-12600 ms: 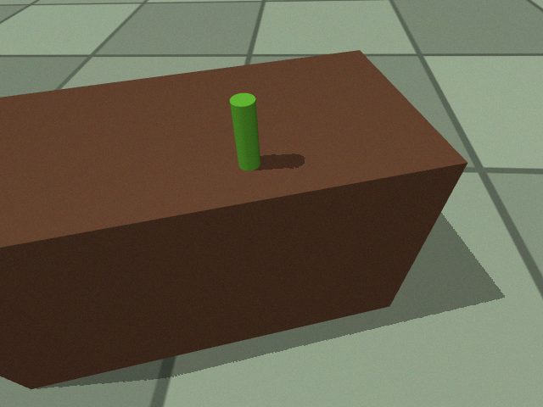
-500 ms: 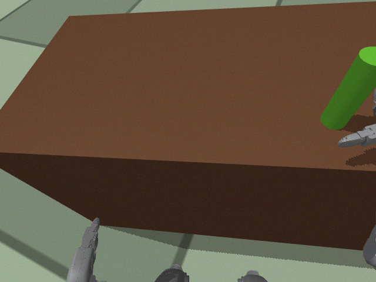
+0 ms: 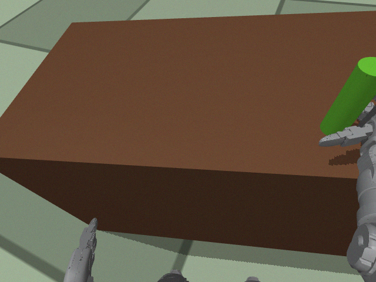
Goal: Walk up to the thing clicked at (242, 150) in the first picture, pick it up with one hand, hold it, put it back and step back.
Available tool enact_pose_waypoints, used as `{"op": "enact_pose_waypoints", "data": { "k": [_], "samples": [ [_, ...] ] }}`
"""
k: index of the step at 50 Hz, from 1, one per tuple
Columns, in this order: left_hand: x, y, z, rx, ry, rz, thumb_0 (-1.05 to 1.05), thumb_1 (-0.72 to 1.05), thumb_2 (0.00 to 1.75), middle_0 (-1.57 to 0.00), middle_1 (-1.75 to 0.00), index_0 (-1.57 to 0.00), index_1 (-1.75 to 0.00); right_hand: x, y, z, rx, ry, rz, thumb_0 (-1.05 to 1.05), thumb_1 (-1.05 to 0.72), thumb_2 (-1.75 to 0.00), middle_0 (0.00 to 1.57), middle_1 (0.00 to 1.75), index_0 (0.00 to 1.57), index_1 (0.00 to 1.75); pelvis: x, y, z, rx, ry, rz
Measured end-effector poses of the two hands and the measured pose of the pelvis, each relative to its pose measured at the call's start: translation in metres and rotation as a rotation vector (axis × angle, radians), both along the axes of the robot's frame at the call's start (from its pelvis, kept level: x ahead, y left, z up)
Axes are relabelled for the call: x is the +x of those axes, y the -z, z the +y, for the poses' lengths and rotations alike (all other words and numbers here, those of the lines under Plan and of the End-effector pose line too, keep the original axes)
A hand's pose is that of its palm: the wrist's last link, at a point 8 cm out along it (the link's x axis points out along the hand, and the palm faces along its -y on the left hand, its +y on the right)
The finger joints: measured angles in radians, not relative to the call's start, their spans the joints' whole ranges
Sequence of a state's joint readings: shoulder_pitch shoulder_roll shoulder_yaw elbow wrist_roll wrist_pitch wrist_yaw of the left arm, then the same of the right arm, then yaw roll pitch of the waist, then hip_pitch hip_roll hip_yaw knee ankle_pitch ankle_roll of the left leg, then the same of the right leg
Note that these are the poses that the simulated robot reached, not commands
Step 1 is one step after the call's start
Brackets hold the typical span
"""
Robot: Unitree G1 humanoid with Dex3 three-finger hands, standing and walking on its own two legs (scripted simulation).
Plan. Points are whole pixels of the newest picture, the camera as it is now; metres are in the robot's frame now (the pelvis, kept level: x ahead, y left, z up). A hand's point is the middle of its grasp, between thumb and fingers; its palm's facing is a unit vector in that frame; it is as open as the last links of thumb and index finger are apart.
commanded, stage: close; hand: right
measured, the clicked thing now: (350, 102) +0.47 -0.26 +0.11
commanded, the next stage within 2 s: settle in 0.60 s
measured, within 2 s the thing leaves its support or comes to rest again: leaves its support in 0.82 s
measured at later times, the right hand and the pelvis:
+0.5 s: hand (342, 112) +0.47 -0.25 +0.08, palm faces +0.23 +0.97 +0.03, open 11.3 cm; pelvis +0.00 +0.00 +0.00, yaw +0 degrees
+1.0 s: hand (345, 102) +0.47 -0.25 +0.11, palm faces +0.24 +0.97 +0.01, open 7.5 cm; pelvis +0.00 +0.00 +0.01, yaw +0 degrees
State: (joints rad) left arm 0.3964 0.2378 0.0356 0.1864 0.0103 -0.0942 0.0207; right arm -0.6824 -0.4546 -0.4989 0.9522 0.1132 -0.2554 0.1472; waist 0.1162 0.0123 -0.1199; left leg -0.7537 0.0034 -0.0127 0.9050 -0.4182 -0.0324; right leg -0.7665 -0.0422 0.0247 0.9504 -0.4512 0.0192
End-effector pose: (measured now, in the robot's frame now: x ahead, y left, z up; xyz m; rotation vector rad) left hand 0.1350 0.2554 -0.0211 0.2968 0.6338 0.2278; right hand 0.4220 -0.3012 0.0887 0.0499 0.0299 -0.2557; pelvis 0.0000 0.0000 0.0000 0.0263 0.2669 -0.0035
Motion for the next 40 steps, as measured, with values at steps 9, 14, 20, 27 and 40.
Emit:
{"op": "enact_pose_waypoints", "data": {
  "k": [9,14,20,27,40],
  "samples": [
    [-0.003,0.008,-0.005,-0.005,-0.001,0.035,-0.01,-0.56,0.07,-0.06,-0.05,-0.05,-0.05,0.017,-0.008,-0.004,-0.034,-0.024,-0.010,-0.01,0.53,-0.06,0.31,0.17,0.32,0.18,-0.002,0.003,-0.003,0.007,0.001,0.020],
    [-0.006,0.000,0.000,0.008,-0.015,0.015,-0.01,-0.55,0.06,-0.06,-0.05,-0.06,-0.05,0.024,-0.014,-0.001,-0.011,-0.033,0.004,-0.01,0.49,-0.14,0.47,0.29,0.48,0.30,-0.002,0.000,-0.005,0.007,-0.003,0.017],
    [-0.006,-0.006,-0.003,0.006,0.000,-0.004,-0.01,-0.54,0.06,-0.05,-0.05,-0.06,-0.05,0.019,-0.003,0.000,-0.011,-0.042,0.025,-0.01,0.42,-0.25,0.65,0.45,0.67,0.45,-0.003,0.001,-0.004,0.003,-0.010,0.021],
    [-0.007,-0.002,-0.002,0.012,0.007,0.011,-0.01,-0.53,0.05,-0.05,-0.05,-0.06,-0.04,0.011,0.007,-0.001,-0.012,-0.020,0.020,-0.01,0.23,-0.45,0.84,0.66,0.86,0.67,-0.005,0.004,-0.002,0.005,-0.002,0.022],
    [-0.010,0.002,0.004,0.016,-0.013,0.030,-0.01,-0.54,0.05,-0.06,-0.06,-0.06,-0.05,0.016,-0.001,-0.002,-0.024,-0.009,0.021,0.01,0.03,-0.89,0.94,0.96,0.90,0.95,-0.004,0.002,-0.001,0.007,-0.003,0.024]
  ]
}}
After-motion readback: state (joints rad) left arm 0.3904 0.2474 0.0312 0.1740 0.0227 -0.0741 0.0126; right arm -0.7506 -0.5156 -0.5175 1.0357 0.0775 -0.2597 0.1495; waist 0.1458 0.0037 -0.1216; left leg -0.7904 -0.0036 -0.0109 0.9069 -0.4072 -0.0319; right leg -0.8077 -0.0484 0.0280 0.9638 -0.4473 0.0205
